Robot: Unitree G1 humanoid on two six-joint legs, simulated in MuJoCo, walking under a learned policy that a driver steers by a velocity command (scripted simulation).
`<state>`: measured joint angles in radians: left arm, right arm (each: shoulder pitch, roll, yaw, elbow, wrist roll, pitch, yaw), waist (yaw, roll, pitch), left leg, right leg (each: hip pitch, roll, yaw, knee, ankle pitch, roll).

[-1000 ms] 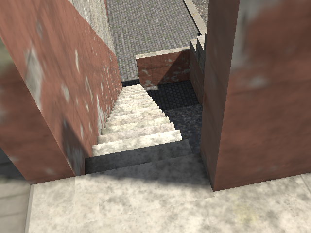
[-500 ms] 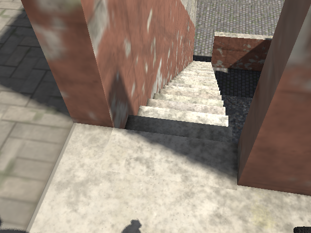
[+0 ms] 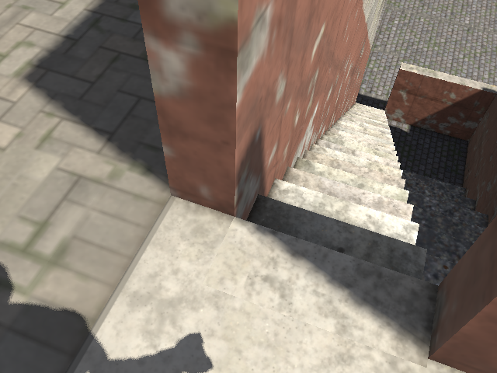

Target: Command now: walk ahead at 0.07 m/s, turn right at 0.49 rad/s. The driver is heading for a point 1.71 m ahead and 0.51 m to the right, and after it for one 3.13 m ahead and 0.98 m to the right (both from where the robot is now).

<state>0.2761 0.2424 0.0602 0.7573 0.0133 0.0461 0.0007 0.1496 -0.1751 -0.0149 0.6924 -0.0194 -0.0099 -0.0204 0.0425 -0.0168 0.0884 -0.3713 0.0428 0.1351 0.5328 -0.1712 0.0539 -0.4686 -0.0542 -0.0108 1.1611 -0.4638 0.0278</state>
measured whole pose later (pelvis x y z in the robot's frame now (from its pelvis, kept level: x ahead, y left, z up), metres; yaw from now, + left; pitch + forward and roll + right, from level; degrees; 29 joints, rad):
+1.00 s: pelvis +0.16 -0.07 +0.00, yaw -28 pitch +3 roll +1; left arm 0.03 0.23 -0.01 0.61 0.04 -0.06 0.01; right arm 0.49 -0.27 -0.07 0.84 0.03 -0.02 0.00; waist -0.11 -0.04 0.05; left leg -0.21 -0.07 -0.14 0.65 -0.46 0.00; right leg -0.38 0.01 0.02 0.50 -0.11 -0.02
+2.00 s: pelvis +0.30 +0.19 -0.01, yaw -14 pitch -1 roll +0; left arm 0.39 0.28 0.09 0.93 0.03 0.06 0.06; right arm 0.14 -0.26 -0.03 0.75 -0.03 0.04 0.02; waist 0.06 0.05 0.09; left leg -0.54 -0.08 0.02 1.26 -0.37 -0.03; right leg -0.33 -0.03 -0.05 0.68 -0.34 -0.06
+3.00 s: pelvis +0.26 +0.19 +0.01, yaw -40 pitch +0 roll +0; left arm 0.20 0.19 0.01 0.81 0.02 0.02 0.03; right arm 0.32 -0.28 -0.10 0.90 -0.05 0.09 -0.02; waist -0.04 0.06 0.06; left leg -0.54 0.00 0.08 1.16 -0.39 0.02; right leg -0.20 0.01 -0.24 0.39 -0.21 -0.09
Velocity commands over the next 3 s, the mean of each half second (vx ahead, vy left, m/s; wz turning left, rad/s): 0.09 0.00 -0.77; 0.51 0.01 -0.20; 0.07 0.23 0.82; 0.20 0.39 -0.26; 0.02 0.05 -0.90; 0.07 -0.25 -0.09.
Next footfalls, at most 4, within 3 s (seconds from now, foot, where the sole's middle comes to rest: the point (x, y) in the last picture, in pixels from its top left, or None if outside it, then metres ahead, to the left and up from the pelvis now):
0.24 right None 0.04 -0.10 -0.77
0.66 left None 0.17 0.07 -0.77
0.98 right None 0.19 -0.21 -0.77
1.48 left None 0.30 0.15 -0.77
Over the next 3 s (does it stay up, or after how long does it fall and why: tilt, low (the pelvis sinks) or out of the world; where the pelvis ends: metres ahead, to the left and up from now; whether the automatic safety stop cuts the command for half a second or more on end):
stays up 0.26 0.19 0.01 its command is cut before an obstacle after 0.8 s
